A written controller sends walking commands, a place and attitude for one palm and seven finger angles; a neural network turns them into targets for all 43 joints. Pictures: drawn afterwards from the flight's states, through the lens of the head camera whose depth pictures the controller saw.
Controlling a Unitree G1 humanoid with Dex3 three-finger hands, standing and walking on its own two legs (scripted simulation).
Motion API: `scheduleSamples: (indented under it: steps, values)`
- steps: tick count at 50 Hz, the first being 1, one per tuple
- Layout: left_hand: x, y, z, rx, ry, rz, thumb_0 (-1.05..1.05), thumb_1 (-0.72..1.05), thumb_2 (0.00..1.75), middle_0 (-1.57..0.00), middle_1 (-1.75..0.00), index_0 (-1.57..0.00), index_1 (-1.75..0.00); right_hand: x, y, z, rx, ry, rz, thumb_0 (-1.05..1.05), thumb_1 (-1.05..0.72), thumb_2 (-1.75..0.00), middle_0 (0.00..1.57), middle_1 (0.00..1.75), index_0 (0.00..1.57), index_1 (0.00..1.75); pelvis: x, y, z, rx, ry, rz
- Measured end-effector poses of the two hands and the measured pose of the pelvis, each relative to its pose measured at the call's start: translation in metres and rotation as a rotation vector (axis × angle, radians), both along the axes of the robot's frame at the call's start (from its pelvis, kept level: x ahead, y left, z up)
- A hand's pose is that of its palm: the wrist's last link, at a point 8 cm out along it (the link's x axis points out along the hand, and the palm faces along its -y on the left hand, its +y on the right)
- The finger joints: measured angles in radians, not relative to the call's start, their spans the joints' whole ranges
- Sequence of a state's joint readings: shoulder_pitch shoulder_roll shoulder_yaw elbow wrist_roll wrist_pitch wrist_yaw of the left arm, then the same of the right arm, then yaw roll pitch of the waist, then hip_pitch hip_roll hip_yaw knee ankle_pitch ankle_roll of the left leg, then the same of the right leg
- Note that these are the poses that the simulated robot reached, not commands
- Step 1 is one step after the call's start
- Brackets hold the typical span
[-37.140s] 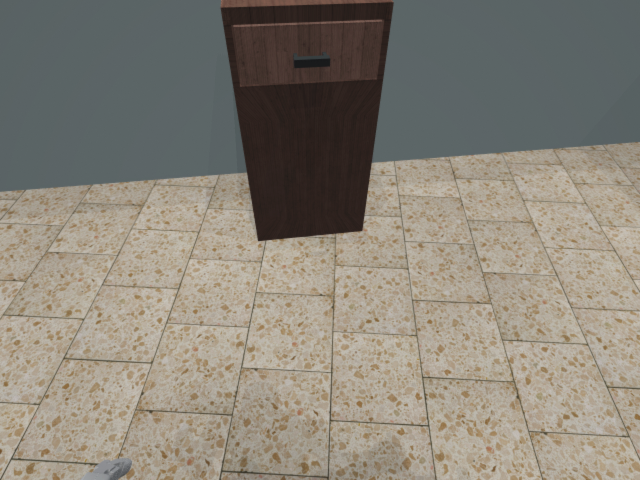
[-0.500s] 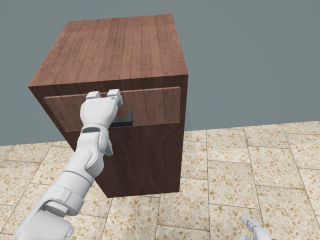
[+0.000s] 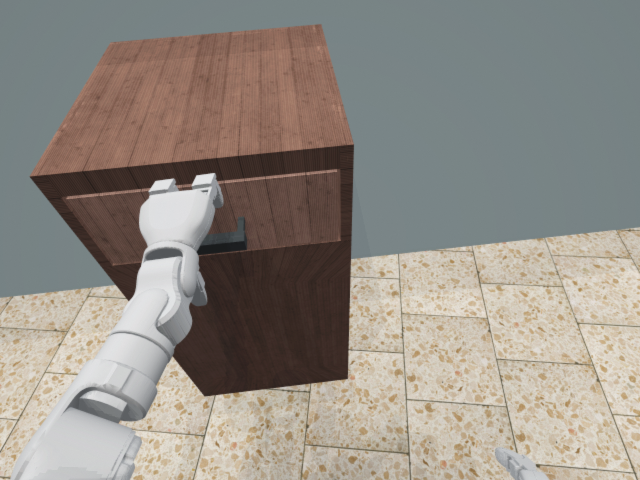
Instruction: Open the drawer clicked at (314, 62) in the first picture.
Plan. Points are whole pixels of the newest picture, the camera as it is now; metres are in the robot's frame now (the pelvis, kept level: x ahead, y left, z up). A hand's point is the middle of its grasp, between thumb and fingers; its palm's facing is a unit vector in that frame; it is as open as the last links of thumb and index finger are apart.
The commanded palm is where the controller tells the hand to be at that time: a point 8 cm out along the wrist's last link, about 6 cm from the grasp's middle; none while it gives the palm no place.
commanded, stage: re-aim the fingers above the handle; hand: left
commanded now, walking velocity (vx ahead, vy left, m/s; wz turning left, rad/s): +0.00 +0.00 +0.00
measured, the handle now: (215, 234) +0.47 +0.20 +0.01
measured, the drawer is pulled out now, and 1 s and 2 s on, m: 0.00 0.00 0.00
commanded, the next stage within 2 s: lower the fingers behind the handle in 1.32 s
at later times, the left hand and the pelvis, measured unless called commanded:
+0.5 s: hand (167, 237) +0.41 +0.24 +0.08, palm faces +0.03 -0.02 -1.00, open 13.9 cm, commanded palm +0.38 +0.21 +0.13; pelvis +0.01 +0.00 +0.00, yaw +0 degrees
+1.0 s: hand (176, 241) +0.41 +0.23 +0.07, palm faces -0.05 -0.05 -1.00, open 13.6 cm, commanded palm +0.38 +0.21 +0.13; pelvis +0.00 +0.01 +0.00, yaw +0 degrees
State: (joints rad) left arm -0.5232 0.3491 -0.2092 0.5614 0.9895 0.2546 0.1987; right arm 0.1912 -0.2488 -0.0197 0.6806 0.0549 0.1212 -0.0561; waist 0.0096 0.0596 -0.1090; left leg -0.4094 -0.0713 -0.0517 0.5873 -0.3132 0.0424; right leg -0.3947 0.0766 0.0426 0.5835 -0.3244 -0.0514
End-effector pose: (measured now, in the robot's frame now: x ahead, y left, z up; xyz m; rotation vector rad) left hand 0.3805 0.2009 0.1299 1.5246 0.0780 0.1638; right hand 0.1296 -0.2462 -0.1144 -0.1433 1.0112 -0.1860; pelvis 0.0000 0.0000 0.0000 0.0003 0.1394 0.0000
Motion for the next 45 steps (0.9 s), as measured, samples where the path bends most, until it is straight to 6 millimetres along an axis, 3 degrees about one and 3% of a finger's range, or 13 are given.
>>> scheduleSamples:
  steps: [4,15,22,26,29,32,35,37,40,45]
  values:
    - [0.002,0.002,-0.001,-0.010,0.037,0.036,0.00,-0.49,0.30,-0.32,-1.20,-0.32,-1.20,0.002,0.001,0.000,0.012,0.000,0.003,0.01,-0.91,-0.90,0.20,0.30,0.20,0.30,0.002,-0.001,0.001,0.000,0.001,0.002]
    - [-0.003,-0.022,-0.014,-0.040,0.043,-0.099,0.00,-0.49,0.30,-0.32,-1.20,-0.32,-1.20,0.017,0.001,0.006,-0.006,-0.041,0.012,0.01,-0.90,-0.90,0.20,0.30,0.20,0.30,0.005,-0.002,-0.001,0.001,-0.002,-0.001]
    - [0.007,0.020,0.006,0.020,-0.025,0.050,0.00,-0.49,0.30,-0.32,-1.20,-0.32,-1.20,0.017,0.005,0.002,0.009,-0.030,0.012,0.01,-0.91,-0.90,0.20,0.30,0.20,0.30,0.007,-0.001,0.000,0.000,0.012,-0.004]
    - [0.004,0.034,0.002,0.008,0.055,0.124,0.00,-0.49,0.30,-0.32,-1.20,-0.32,-1.20,0.015,0.006,0.000,0.018,-0.001,0.021,0.01,-0.90,-0.90,0.20,0.30,0.20,0.30,0.010,0.001,0.001,-0.003,0.011,0.010]
    - [0.001,0.021,-0.009,-0.024,0.124,0.069,-0.01,-0.49,0.30,-0.31,-1.20,-0.32,-1.20,0.015,0.005,0.001,0.007,0.008,0.029,0.01,-0.90,-0.90,0.20,0.30,0.20,0.30,0.010,0.003,0.000,-0.005,0.007,0.023]
    - [-0.002,-0.008,-0.018,-0.059,0.138,-0.074,-0.01,-0.49,0.30,-0.32,-1.20,-0.32,-1.20,0.018,0.005,0.003,-0.012,-0.003,0.031,0.01,-0.90,-0.90,0.20,0.30,0.20,0.30,0.010,0.005,-0.001,-0.006,0.005,0.026]
    - [-0.004,-0.034,-0.016,-0.070,0.077,-0.204,-0.01,-0.49,0.30,-0.32,-1.20,-0.32,-1.20,0.020,0.007,0.004,-0.019,-0.026,0.022,0.01,-0.91,-0.90,0.20,0.30,0.20,0.30,0.008,0.008,-0.003,-0.006,0.006,0.015]
    - [-0.001,-0.040,-0.010,-0.066,0.006,-0.233,-0.01,-0.49,0.30,-0.32,-1.20,-0.32,-1.20,0.019,0.009,0.004,-0.012,-0.038,0.016,0.01,-0.91,-0.90,0.20,0.30,0.20,0.30,0.006,0.008,-0.004,-0.005,0.009,0.004]
    - [0.007,-0.028,0.002,-0.034,-0.084,-0.161,0.00,-0.49,0.30,-0.32,-1.20,-0.32,-1.20,0.016,0.015,0.001,0.009,-0.035,0.011,0.01,-0.91,-0.90,0.20,0.30,0.20,0.30,0.003,0.008,-0.004,-0.002,0.012,-0.013]
    - [0.016,0.016,0.011,0.039,-0.068,0.061,0.00,-0.49,0.30,-0.32,-1.20,-0.34,-1.22,0.006,0.023,-0.005,0.049,0.014,0.016,0.01,-0.91,-0.90,0.20,0.30,0.20,0.30,0.003,0.007,-0.001,-0.001,0.020,-0.021]
